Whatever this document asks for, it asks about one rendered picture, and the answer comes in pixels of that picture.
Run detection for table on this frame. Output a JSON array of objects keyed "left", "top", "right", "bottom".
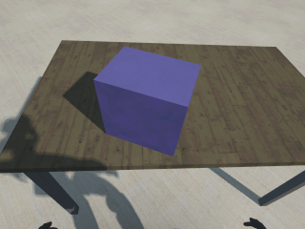
[{"left": 0, "top": 40, "right": 305, "bottom": 215}]

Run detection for robot right hand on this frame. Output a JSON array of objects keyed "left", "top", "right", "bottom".
[{"left": 243, "top": 218, "right": 267, "bottom": 229}]

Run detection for carton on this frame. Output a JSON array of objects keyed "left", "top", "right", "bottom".
[{"left": 93, "top": 46, "right": 201, "bottom": 156}]

